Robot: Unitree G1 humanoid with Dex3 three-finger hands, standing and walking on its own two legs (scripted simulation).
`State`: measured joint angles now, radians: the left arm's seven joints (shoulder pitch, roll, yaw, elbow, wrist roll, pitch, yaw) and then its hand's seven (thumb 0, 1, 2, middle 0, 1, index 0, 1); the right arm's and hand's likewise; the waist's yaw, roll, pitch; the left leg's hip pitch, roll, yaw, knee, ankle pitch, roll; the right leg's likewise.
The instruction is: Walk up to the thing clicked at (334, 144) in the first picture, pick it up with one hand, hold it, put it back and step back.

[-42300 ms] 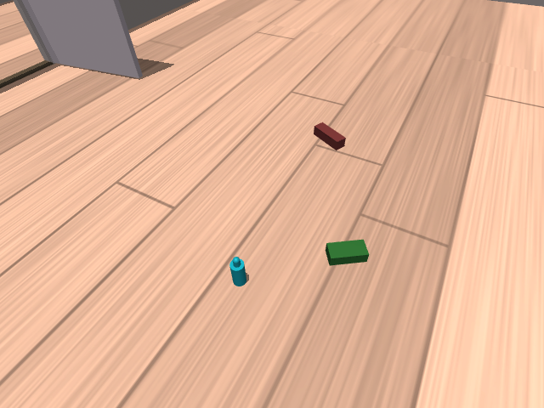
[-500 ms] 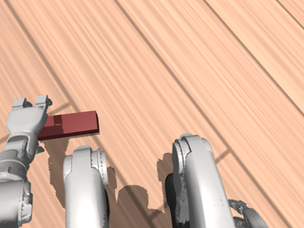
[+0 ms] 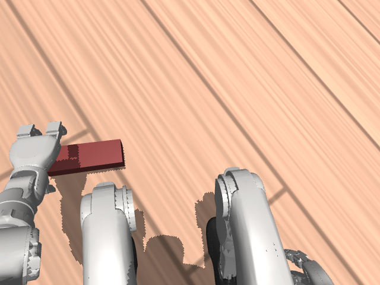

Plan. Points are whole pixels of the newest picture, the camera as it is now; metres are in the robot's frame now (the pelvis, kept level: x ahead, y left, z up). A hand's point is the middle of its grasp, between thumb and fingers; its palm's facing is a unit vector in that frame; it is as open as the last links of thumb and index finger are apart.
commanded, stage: rise first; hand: left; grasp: from above
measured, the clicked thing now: (85, 157) +0.43 +0.25 -0.30
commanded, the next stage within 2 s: approach in 0.66 s
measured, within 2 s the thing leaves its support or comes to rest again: neither
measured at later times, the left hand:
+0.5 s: hand (48, 165) +0.39 +0.30 -0.17, palm faces -0.44 -0.05 -0.90, open 14.0 cm
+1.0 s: hand (59, 158) +0.40 +0.27 -0.17, palm faces -0.46 -0.03 -0.89, open 14.2 cm
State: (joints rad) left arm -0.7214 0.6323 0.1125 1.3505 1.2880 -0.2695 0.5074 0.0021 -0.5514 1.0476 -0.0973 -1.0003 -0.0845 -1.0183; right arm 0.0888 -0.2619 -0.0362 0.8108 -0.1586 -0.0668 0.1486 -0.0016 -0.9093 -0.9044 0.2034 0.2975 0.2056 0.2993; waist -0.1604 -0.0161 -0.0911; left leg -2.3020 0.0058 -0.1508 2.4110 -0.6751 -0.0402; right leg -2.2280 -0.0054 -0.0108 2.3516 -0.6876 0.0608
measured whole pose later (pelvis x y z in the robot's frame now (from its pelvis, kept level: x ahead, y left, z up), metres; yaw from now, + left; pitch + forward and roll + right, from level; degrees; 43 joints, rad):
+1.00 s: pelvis +0.00 +0.00 +0.00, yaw +0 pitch +32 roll -6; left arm -0.81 0.60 0.02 1.44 1.26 -0.24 0.50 0.00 -0.55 1.04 -0.08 -1.01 -0.08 -1.02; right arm 0.09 -0.27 -0.03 0.82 -0.17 -0.10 0.17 0.00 -0.90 -0.90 0.20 0.30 0.20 0.30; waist -0.17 -0.01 -0.09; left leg -2.31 0.01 -0.15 2.40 -0.67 -0.04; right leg -2.24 0.00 -0.01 2.35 -0.68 0.06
